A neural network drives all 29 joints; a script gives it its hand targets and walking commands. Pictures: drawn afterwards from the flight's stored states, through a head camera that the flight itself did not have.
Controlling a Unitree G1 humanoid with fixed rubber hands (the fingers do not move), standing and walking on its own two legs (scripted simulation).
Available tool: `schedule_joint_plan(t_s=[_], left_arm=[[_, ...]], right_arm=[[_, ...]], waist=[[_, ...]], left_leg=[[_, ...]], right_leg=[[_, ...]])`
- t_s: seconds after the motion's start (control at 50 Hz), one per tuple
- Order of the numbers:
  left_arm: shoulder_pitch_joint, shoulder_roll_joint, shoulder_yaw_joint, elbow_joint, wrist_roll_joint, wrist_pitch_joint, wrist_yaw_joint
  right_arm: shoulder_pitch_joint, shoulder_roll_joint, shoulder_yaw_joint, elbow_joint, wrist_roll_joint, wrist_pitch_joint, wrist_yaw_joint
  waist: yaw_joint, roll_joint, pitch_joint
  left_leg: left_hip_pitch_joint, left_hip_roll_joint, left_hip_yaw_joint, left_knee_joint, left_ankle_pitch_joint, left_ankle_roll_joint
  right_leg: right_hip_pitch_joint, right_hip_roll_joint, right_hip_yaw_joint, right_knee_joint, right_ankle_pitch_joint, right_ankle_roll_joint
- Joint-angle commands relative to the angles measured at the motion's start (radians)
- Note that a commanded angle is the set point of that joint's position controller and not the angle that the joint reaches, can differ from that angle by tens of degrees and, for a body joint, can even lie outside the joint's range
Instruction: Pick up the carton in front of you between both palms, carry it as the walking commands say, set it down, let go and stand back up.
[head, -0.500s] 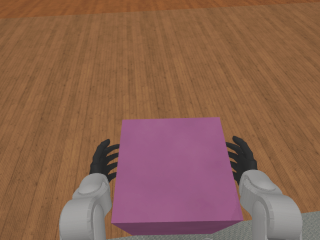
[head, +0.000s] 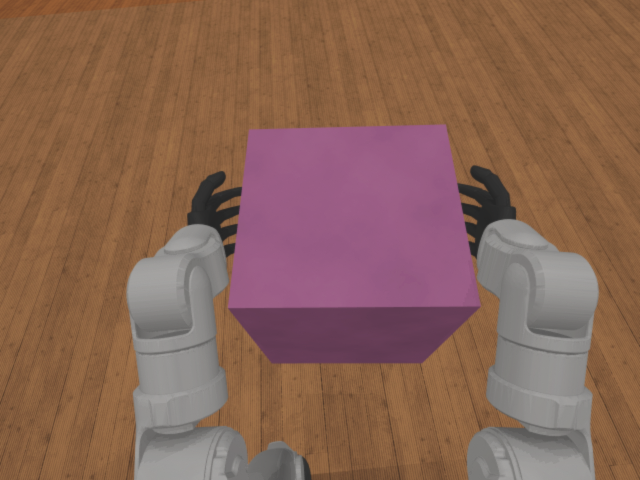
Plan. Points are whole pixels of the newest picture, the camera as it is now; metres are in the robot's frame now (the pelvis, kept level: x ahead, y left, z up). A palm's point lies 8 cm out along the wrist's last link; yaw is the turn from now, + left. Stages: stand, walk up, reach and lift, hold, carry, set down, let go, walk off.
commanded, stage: carry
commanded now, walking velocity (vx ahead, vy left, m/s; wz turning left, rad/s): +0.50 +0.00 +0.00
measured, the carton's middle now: (346, 261) +0.36 +0.01 +0.08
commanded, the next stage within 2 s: none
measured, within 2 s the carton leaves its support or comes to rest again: neither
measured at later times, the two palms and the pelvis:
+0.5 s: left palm (253, 70) +0.70 +0.15 +0.16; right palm (438, 62) +0.70 -0.15 +0.16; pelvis +0.34 +0.00 +0.00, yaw +1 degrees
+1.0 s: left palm out of the picture +1.01 +0.16 +0.19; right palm out of the picture +1.00 -0.14 +0.19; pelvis +0.65 +0.02 +0.03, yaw -1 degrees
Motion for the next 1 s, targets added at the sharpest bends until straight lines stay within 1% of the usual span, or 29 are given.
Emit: schedule_joint_plan(t_s=[0.0, 0.02, 0.04, 0.06, 0.08, 0.1, 0.14, 0.16, 0.2, 0.3, 0.4, 0.44, 0.46, 0.48, 0.5, 0.52, 0.54, 0.56, 0.58, 0.6, 0.62, 0.74, 0.84, 0.88, 0.9, 0.92, 0.94, 0.96, 0.98], left_arm=[[-0.640, -0.691, -0.609, 0.007, -0.303, -0.006, -0.098], [-0.663, -0.701, -0.604, 0.020, -0.302, -0.007, -0.094], [-0.684, -0.714, -0.600, 0.032, -0.300, -0.007, -0.090], [-0.714, -0.722, -0.598, 0.034, -0.298, -0.008, -0.086], [-0.710, -0.761, -0.594, 0.041, -0.297, -0.004, -0.085], [-0.745, -0.761, -0.585, 0.023, -0.295, -0.009, -0.083], [-0.787, -0.839, -0.572, -0.004, -0.277, -0.026, -0.080], [-0.776, -0.861, -0.568, -0.013, -0.265, -0.034, -0.080], [-0.729, -0.873, -0.574, -0.041, -0.231, -0.054, -0.077], [-0.619, -0.795, -0.620, -0.131, -0.186, -0.086, -0.065], [-0.587, -0.719, -0.655, -0.141, -0.212, -0.060, -0.068], [-0.583, -0.702, -0.653, -0.108, -0.226, -0.039, -0.077], [-0.577, -0.702, -0.649, -0.081, -0.233, -0.031, -0.082], [-0.558, -0.701, -0.639, -0.052, -0.240, -0.024, -0.089], [-0.569, -0.682, -0.628, -0.025, -0.240, -0.020, -0.091], [-0.560, -0.724, -0.635, 0.004, -0.260, -0.017, -0.097], [-0.608, -0.761, -0.651, -0.024, -0.291, -0.013, -0.108], [-0.666, -0.818, -0.676, -0.041, -0.328, -0.014, -0.121], [-0.724, -0.860, -0.692, -0.061, -0.357, -0.020, -0.134], [-0.773, -0.895, -0.707, -0.071, -0.383, -0.026, -0.144], [-0.806, -0.919, -0.718, -0.080, -0.403, -0.033, -0.150], [-0.780, -0.865, -0.692, -0.060, -0.405, -0.040, -0.141], [-0.690, -0.793, -0.629, 0.033, -0.343, -0.009, -0.127], [-0.682, -0.787, -0.610, 0.063, -0.317, 0.001, -0.123], [-0.678, -0.786, -0.602, 0.077, -0.304, 0.006, -0.121], [-0.689, -0.784, -0.596, 0.083, -0.289, 0.008, -0.119], [-0.680, -0.802, -0.582, 0.088, -0.279, 0.015, -0.119], [-0.713, -0.801, -0.579, 0.077, -0.271, 0.012, -0.118], [-0.748, -0.832, -0.576, 0.069, -0.263, 0.003, -0.114]], right_arm=[[-0.656, 0.705, 0.610, 0.048, 0.287, -0.024, 0.082], [-0.670, 0.709, 0.596, 0.070, 0.286, -0.026, 0.081], [-0.672, 0.715, 0.582, 0.100, 0.287, -0.029, 0.080], [-0.659, 0.724, 0.572, 0.114, 0.287, -0.032, 0.082], [-0.712, 0.704, 0.559, 0.126, 0.283, -0.037, 0.079], [-0.693, 0.772, 0.568, 0.130, 0.308, -0.039, 0.084], [-0.774, 0.880, 0.612, 0.034, 0.360, -0.053, 0.104], [-0.812, 0.917, 0.639, -0.014, 0.381, -0.064, 0.111], [-0.824, 0.947, 0.668, -0.075, 0.394, -0.084, 0.119], [-0.712, 0.860, 0.701, -0.166, 0.380, -0.105, 0.125], [-0.645, 0.754, 0.709, -0.129, 0.370, -0.079, 0.125], [-0.622, 0.730, 0.694, -0.080, 0.351, -0.062, 0.123], [-0.610, 0.725, 0.685, -0.055, 0.340, -0.053, 0.120], [-0.621, 0.715, 0.674, -0.039, 0.325, -0.045, 0.117], [-0.609, 0.731, 0.657, -0.021, 0.312, -0.035, 0.115], [-0.620, 0.716, 0.634, -0.008, 0.299, -0.027, 0.113], [-0.644, 0.757, 0.628, 0.012, 0.285, -0.029, 0.110], [-0.657, 0.777, 0.608, 0.015, 0.270, -0.031, 0.109], [-0.672, 0.803, 0.597, 0.021, 0.256, -0.036, 0.109], [-0.687, 0.822, 0.590, 0.029, 0.243, -0.042, 0.109], [-0.693, 0.836, 0.590, 0.034, 0.232, -0.049, 0.108], [-0.678, 0.792, 0.595, 0.030, 0.203, -0.062, 0.079], [-0.663, 0.754, 0.595, 0.073, 0.219, -0.028, 0.080], [-0.672, 0.762, 0.595, 0.098, 0.236, -0.018, 0.088], [-0.667, 0.769, 0.593, 0.121, 0.246, -0.016, 0.092], [-0.654, 0.776, 0.590, 0.139, 0.253, -0.017, 0.097], [-0.668, 0.763, 0.581, 0.150, 0.256, -0.022, 0.097], [-0.680, 0.815, 0.589, 0.156, 0.277, -0.025, 0.105], [-0.739, 0.851, 0.611, 0.105, 0.309, -0.029, 0.115]], waist=[[0.008, -0.167, -0.228], [-0.020, -0.160, -0.267], [-0.073, -0.102, -0.342], [-0.130, -0.003, -0.439], [-0.127, 0.290, -0.604], [-0.137, 0.328, -0.606], [-0.130, 0.114, -0.517], [-0.120, 0.073, -0.497], [-0.095, 0.068, -0.517], [-0.110, 0.104, -0.495], [-0.093, 0.142, -0.405], [-0.048, 0.163, -0.411], [0.010, 0.137, -0.457], [0.066, 0.079, -0.508], [0.046, -0.185, -0.631], [0.070, -0.322, -0.609], [0.054, -0.250, -0.552], [0.069, -0.130, -0.505], [0.060, -0.066, -0.465], [0.048, -0.050, -0.456], [0.040, -0.055, -0.461], [0.046, -0.103, -0.421], [0.040, -0.164, -0.344], [-0.006, -0.179, -0.364], [-0.056, -0.150, -0.415], [-0.115, -0.079, -0.493], [-0.121, 0.204, -0.592], [-0.128, 0.305, -0.554], [-0.110, 0.199, -0.504]], left_leg=[[0.088, -0.062, 0.064, -0.094, -0.012, 0.037], [0.208, -0.108, 0.099, -0.140, -0.022, 0.049], [0.419, -0.160, 0.142, -0.212, -0.019, 0.054], [0.687, -0.042, -0.021, -0.220, -0.076, 0.069], [1.012, 0.264, -0.564, -0.274, -0.108, 0.231], [1.074, 0.274, -0.740, -0.405, -0.080, 0.258], [1.022, 0.239, -0.535, -0.299, 0.215, 0.212], [0.982, 0.223, -0.454, -0.283, 0.307, 0.182], [0.949, 0.194, -0.370, -0.298, 0.273, 0.146], [0.992, 0.179, -0.271, -0.297, 0.396, 0.173], [0.847, 0.101, -0.099, -0.317, 0.486, 0.124], [0.800, 0.097, -0.037, -0.193, 0.718, 0.080], [0.752, 0.080, 0.016, -0.041, 0.732, 0.038], [0.590, 0.046, 0.023, 0.130, 0.520, 0.009], [0.281, -0.045, -0.016, 0.408, 0.053, -0.034], [0.045, -0.185, -0.083, 0.613, -0.376, -0.035], [-0.061, -0.117, -0.164, 0.730, -0.377, -0.006], [-0.107, -0.093, -0.161, 0.732, -0.346, -0.002], [-0.128, -0.067, -0.154, 0.680, -0.306, 0.002], [-0.108, -0.049, -0.155, 0.621, -0.271, 0.006], [-0.086, -0.042, -0.147, 0.582, -0.248, 0.004], [-0.134, -0.033, -0.072, 0.311, -0.209, -0.026], [0.032, -0.087, 0.034, 0.000, -0.117, -0.006], [0.221, -0.150, 0.103, -0.115, -0.115, 0.018], [0.419, -0.177, 0.135, -0.190, -0.071, 0.033], [0.680, -0.101, 0.018, -0.203, -0.112, 0.050], [0.922, 0.217, -0.551, -0.278, -0.215, 0.200], [0.975, 0.256, -0.814, -0.411, -0.088, 0.270], [0.961, 0.263, -0.716, -0.351, -0.007, 0.271]], right_leg=[[0.162, -0.215, 0.073, 0.040, 0.698, -0.116], [0.144, -0.196, 0.028, 0.148, 0.827, -0.092], [0.088, -0.149, -0.028, 0.342, 0.854, -0.057], [-0.099, -0.123, -0.008, 0.575, 0.612, -0.027], [-0.428, 0.009, 0.057, 0.872, 0.144, 0.022], [-0.611, 0.077, 0.167, 1.049, -0.142, 0.014], [-0.733, -0.007, 0.223, 1.112, -0.082, -0.022], [-0.746, -0.031, 0.223, 1.061, -0.055, -0.027], [-0.712, -0.047, 0.213, 0.976, -0.006, -0.023], [-0.817, -0.040, 0.146, 0.782, 0.001, -0.002], [-0.589, 0.012, 0.031, 0.370, 0.164, -0.010], [-0.404, 0.074, -0.031, 0.256, 0.194, -0.036], [-0.212, 0.099, -0.055, 0.164, 0.258, -0.050], [0.025, 0.047, 0.016, 0.174, 0.225, -0.052], [0.299, -0.273, 0.551, 0.158, 0.208, -0.180], [0.393, -0.320, 0.827, 0.036, 0.324, -0.281], [0.391, -0.318, 0.740, 0.078, 0.367, -0.272], [0.340, -0.300, 0.648, 0.113, 0.468, -0.251], [0.288, -0.279, 0.572, 0.114, 0.525, -0.222], [0.243, -0.262, 0.529, 0.094, 0.482, -0.197], [0.225, -0.253, 0.498, 0.078, 0.442, -0.182], [0.217, -0.236, 0.364, 0.026, 0.457, -0.205], [0.151, -0.185, 0.221, 0.049, 0.626, -0.146], [0.109, -0.169, 0.139, 0.178, 0.858, -0.099], [0.046, -0.146, 0.079, 0.319, 0.912, -0.066], [-0.113, -0.123, 0.061, 0.503, 0.701, -0.025], [-0.417, -0.013, 0.086, 0.800, 0.299, 0.032], [-0.640, 0.108, 0.167, 0.993, -0.136, 0.025], [-0.724, 0.044, 0.230, 1.110, -0.143, -0.002]])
